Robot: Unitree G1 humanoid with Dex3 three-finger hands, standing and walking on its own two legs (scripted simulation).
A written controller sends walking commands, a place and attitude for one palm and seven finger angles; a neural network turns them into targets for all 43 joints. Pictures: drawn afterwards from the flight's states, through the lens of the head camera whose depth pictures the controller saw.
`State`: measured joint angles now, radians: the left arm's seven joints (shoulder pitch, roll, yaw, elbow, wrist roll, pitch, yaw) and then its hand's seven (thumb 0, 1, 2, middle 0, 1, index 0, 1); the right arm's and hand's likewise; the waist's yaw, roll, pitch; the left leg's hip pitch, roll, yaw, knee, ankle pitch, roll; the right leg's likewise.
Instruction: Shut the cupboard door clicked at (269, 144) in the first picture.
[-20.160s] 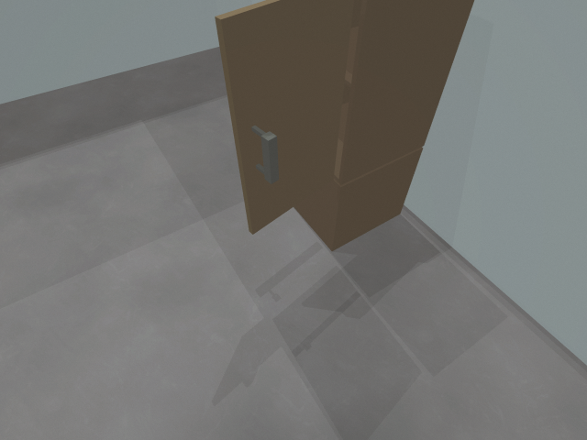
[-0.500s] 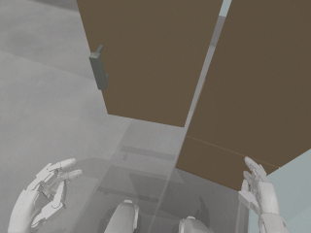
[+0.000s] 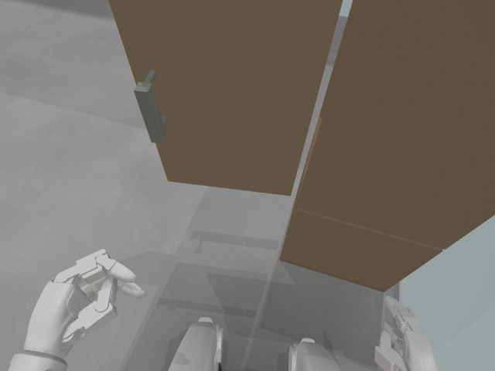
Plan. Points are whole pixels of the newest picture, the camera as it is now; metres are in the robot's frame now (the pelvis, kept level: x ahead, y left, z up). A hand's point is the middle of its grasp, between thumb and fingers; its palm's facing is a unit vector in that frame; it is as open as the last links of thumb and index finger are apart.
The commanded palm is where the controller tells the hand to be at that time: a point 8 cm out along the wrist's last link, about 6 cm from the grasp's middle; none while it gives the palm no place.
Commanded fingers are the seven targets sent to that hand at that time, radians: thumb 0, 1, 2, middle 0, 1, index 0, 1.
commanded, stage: raise the hand and make a fist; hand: left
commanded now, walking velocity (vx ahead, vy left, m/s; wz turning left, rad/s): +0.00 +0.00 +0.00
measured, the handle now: (155, 107) +0.56 +0.23 +0.07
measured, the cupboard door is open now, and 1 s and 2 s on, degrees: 100 100 100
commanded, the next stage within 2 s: bring the fist close to the handle in 1.00 s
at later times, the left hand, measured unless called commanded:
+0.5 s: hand (116, 289) +0.22 +0.20 +0.07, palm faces -0.05 -1.00 -0.04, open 3.1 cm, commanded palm +0.20 +0.25 +0.07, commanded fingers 0.00 0.90 0.90 -1.30 -1.50 -1.30 -1.50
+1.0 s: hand (132, 277) +0.23 +0.18 +0.07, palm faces -0.06 -1.00 -0.04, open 3.1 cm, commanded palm +0.21 +0.23 +0.07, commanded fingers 0.00 0.90 0.90 -1.30 -1.50 -1.30 -1.50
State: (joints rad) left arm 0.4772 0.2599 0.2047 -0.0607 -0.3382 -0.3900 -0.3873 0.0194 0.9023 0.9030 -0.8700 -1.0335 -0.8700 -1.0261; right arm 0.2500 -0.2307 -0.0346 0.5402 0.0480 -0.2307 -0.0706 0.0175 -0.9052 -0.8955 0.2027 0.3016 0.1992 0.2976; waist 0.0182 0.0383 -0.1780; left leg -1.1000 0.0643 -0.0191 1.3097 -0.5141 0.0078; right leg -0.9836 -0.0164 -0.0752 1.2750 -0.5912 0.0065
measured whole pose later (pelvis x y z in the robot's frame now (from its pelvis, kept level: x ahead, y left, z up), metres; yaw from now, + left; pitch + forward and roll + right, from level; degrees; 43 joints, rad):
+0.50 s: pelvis +0.01 +0.00 +0.01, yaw +1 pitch +16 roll -4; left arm 0.42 0.27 0.16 -0.06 -0.29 -0.37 -0.32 0.02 0.90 0.90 -1.27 -1.47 -1.27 -1.46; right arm 0.23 -0.22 0.02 0.48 0.03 -0.19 -0.05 0.01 -0.90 -0.90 0.20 0.30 0.20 0.30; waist 0.01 0.04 -0.18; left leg -1.04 0.06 -0.03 1.27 -0.51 0.01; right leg -0.91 -0.02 -0.09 1.22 -0.58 0.01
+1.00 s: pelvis +0.02 -0.01 +0.01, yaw +0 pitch +17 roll -3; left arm 0.39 0.26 0.16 -0.03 -0.30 -0.38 -0.32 0.02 0.90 0.90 -1.30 -1.50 -1.30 -1.50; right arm 0.25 -0.24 0.00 0.48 0.03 -0.15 -0.05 0.02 -0.91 -0.90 0.20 0.30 0.20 0.30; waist 0.00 0.04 -0.18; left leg -1.03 0.06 -0.02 1.26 -0.52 0.00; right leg -0.91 -0.01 -0.08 1.22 -0.60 0.00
